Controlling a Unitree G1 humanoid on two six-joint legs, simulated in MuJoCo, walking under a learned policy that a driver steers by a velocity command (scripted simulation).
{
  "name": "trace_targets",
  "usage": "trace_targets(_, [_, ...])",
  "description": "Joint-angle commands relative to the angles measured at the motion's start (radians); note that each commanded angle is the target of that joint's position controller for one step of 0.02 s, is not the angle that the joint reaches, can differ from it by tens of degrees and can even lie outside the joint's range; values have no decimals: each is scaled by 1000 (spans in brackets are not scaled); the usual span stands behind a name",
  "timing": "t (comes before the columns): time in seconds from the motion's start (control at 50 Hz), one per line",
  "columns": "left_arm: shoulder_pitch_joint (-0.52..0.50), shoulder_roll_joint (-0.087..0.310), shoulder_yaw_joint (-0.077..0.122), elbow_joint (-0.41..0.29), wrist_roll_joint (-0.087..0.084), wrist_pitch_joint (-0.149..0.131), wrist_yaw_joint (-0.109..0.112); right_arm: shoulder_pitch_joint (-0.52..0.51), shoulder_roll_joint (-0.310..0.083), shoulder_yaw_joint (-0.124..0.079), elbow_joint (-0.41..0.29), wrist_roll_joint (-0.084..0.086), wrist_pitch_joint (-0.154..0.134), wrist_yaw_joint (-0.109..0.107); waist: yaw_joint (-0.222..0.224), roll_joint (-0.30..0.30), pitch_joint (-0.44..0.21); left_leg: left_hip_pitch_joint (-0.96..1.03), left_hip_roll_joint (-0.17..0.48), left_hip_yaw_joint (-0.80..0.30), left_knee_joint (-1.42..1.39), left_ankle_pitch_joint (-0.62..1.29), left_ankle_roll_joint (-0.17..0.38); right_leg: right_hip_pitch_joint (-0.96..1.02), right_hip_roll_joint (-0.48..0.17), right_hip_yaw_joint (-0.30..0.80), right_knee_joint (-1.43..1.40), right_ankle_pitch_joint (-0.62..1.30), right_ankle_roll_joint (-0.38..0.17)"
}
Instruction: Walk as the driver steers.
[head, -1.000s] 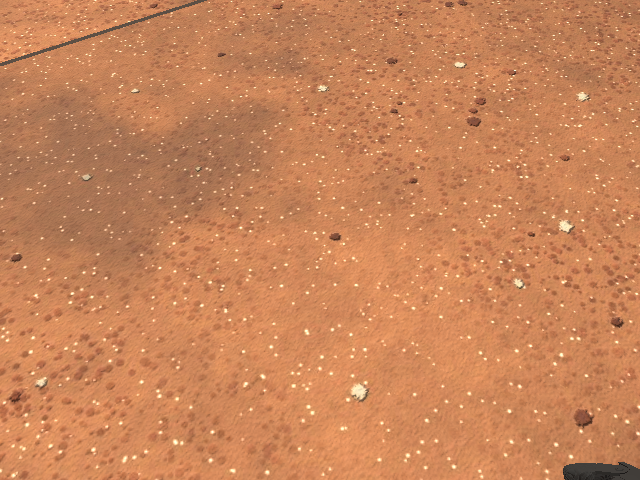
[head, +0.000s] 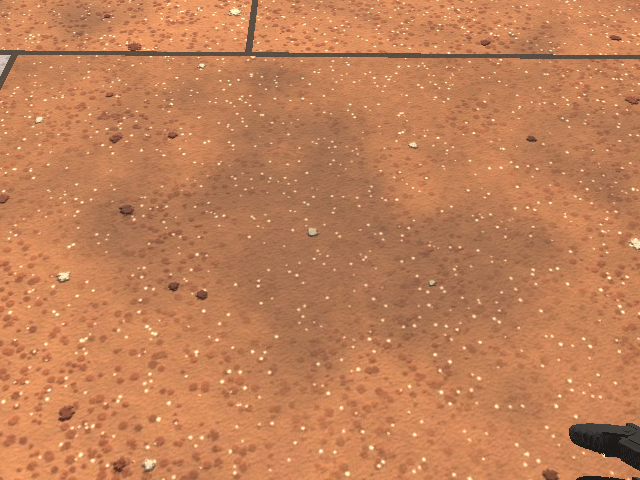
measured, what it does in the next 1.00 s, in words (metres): walks ahead, turning left: right foot, then left foot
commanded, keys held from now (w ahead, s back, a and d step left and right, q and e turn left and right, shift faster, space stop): w+q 0.56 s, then w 0.44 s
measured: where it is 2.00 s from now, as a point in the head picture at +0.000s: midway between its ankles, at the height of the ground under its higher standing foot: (256, 219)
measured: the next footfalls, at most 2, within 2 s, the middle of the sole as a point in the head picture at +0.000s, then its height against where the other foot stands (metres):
right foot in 0.42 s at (407, 477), level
left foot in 0.92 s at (238, 388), level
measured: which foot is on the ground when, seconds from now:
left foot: down 0.00-0.42, up 0.44-0.90, down 0.92-1.00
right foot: up 0.00-0.40, down 0.42-0.94, up 0.96-1.00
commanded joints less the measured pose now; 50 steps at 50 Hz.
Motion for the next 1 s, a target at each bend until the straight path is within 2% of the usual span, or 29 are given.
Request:
trace_targets(0.02, [-90, 158, 15, -162, -28, -73, -24, 336, -205, -70, -5, -8, -20, -13, -197, 111, -371, 904, 342, -767, -341, -219, 279, -757, 48, 236, 566, -12, -26])
trace_targets(0.04, [-127, 139, 5, -178, -31, -84, -24, 290, -182, -63, 1, -7, -28, -14, -164, 58, -248, 752, 297, -636, -350, -158, 242, -749, 9, 219, 482, 74, -37])
trace_targets(0.06, [-131, 129, 5, -168, -9, -86, -15, 222, -158, -55, -5, -10, -30, -16, -116, -7, -175, 603, 257, -542, -357, -40, 212, -692, -23, 215, 389, 124, -31])
trace_targets(0.08, [-115, 138, 12, -162, 7, -77, -11, 177, -134, -45, -17, -22, -33, -18, -77, 7, -144, 495, 228, -474, -372, 85, 201, -616, -44, 219, 328, 157, -24])
trace_targets(0.1, [-98, 137, 14, -158, 12, -65, -11, 154, -129, -42, -24, -28, -33, -21, -53, 23, -133, 426, 213, -451, -393, 141, 203, -566, -47, 218, 301, 172, -13])
trace_targets(0.16, [-113, 92, 2, -161, 24, -41, -7, 161, -143, -47, -1, -18, -39, -36, -42, 19, -103, 298, 181, -361, -420, 241, 209, -524, -33, 187, 168, 238, 34])
trace_targets(0.24, [-279, 43, -21, -199, 19, -43, -17, 212, -168, -56, 34, -7, -29, -56, -101, 43, -63, 222, 110, -287, -412, 113, 143, -448, 22, 176, -147, 527, 50])
trace_targets(0.32, [-354, 77, -11, -226, -2, -54, -29, 278, -170, -60, 72, 4, -22, -58, -127, 67, -60, 273, 139, -374, -361, -11, 110, -378, 57, 210, -291, 574, 35])
trace_targets(0.36, [-339, 104, 3, -227, -5, -61, -32, 282, -161, -59, 81, 3, -18, -61, -110, 91, -62, 329, 161, -435, -301, -31, 95, -352, 58, 225, -324, 497, 12])
trace_targets(0.4, [-244, 122, 20, -203, -5, -68, -28, 268, -139, -54, 80, 0, -11, -61, -56, 113, -85, 336, 140, -455, -216, -14, 65, -227, 61, 202, -369, 432, -28])
trace_targets(0.42, [-149, 151, 35, -190, 7, -72, -21, 274, -93, -38, 75, -5, -12, -58, -10, 90, -158, 297, 90, -413, -75, -14, 31, -61, 4, 237, -378, 409, -68])
trace_targets(0.44, [-18, 207, 49, -179, 18, -72, -14, 331, -20, -13, 66, -23, -15, -55, 12, -77, -300, 150, 6, -311, 224, -260, -15, 205, -186, 425, -361, 364, -135])
trace_targets(0.46, [57, 265, 66, -138, 18, -53, -23, 422, -18, -5, 28, 17, -23, -56, -26, -395, -375, -175, -65, -205, 513, -489, -61, 404, -362, 910, -510, 1, -273])
trace_targets(0.48, [14, 166, 45, -161, 1, -51, -27, 378, -125, -28, 57, 24, -20, -62, 0, -233, -268, -265, 7, -231, 626, -412, -78, 328, -339, 910, -563, -193, -245])
trace_targets(0.5, [-31, 121, 31, -167, 0, -46, -23, 276, -165, -42, 45, 13, -13, -62, 15, -160, -160, -284, 35, -200, 644, -322, -84, 221, -301, 744, -564, -100, -206])
trace_targets(0.52, [-75, 96, 20, -173, 10, -42, -21, 239, -155, -42, 43, 2, -6, -63, -1, -99, -110, -242, 69, -183, 621, -254, -90, 117, -256, 609, -572, 63, -190])
trace_targets(0.54, [-102, 75, 15, -164, 15, -40, -18, 217, -138, -44, 34, -4, -5, -59, -18, -103, -72, -220, 95, -182, 576, -209, -93, 49, -222, 520, -588, 171, -191])
trace_targets(0.58, [-106, 57, 10, -146, 17, -47, -14, 222, -94, -38, 33, 5, 0, -49, -38, -141, -60, -152, 122, -161, 527, -171, -93, -22, -176, 395, -630, 280, -187])
trace_targets(0.66, [-68, 94, 22, -98, 9, -58, -19, 163, -37, -18, 16, -5, -2, -46, -38, -93, -39, -186, 117, -158, 360, -94, -104, -17, -188, 292, -681, 443, -239])
trace_targets(0.76, [-36, 132, 26, -57, -12, -41, -17, 15, -11, 4, -9, -11, -31, -17, 3, -78, -14, -107, 110, -69, 54, 117, -100, -5, -154, 153, -693, 546, -219])
trace_targets(0.8, [12, 148, 29, -30, -20, -32, -17, -46, -12, 7, -27, -5, -37, -7, 22, -80, 1, -83, 99, -46, -13, 124, -90, 25, -171, 146, -688, 554, -213])
trace_targets(0.84, [38, 162, 32, -7, -27, -19, -16, -79, -29, 3, -44, -2, -39, -2, 16, -92, 10, -73, 87, -40, -62, 77, -68, 83, -201, 149, -666, 605, -202])
trace_targets(0.88, [34, 180, 36, 6, -33, -7, -13, -50, -58, -10, -42, -7, -40, 0, -25, -110, -17, 14, 56, -15, -109, 18, -34, 124, -210, 131, -591, 793, -183])
trace_targets(0.9, [19, 186, 36, 8, -36, -2, -9, 38, -82, -25, -17, -14, -40, -3, -86, -110, -75, 159, 25, 12, -149, 39, -10, 113, -189, 95, -482, 951, -162])
trace_targets(0.92, [24, 167, 27, 10, -32, 1, -6, 185, -128, -51, 33, -16, -36, -11, -157, -95, -168, 384, 5, 24, -164, 69, 17, 44, -145, 54, -306, 1006, -133])
trace_targets(0.94, [22, 116, 3, -17, -3, -5, -3, 362, -200, -74, 68, -21, -27, -27, -225, 8, -304, 693, 175, -176, -124, 101, 73, -178, -97, 29, -3, 714, -93])
trace_targets(0.96, [129, -3, -34, -42, 7, -23, -12, 370, -277, -80, 74, -24, -25, -29, -137, 267, -424, 934, 405, -671, -249, -114, 230, -529, 87, 81, 328, -31, -37])
trace_targets(0.98, [62, 104, -9, -27, -16, -40, -19, 368, -182, -56, 68, -17, -31, -25, -183, 158, -414, 902, 402, -740, -323, -219, 218, -630, 51, 217, 441, -85, -46])
trace_targets(1.0, [-22, 137, 3, -63, -41, -50, -24, 306, -152, -42, 72, -17, -38, -23, -170, 135, -262, 787, 367, -591, -342, -166, 183, -699, 7, 200, 447, -3, -58])
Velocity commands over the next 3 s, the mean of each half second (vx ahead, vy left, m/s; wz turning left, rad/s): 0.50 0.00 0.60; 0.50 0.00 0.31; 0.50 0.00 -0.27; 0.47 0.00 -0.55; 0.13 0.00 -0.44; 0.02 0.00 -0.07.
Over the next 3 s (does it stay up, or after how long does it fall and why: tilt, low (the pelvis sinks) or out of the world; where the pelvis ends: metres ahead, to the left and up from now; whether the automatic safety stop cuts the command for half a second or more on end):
stays up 1.20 0.26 0.03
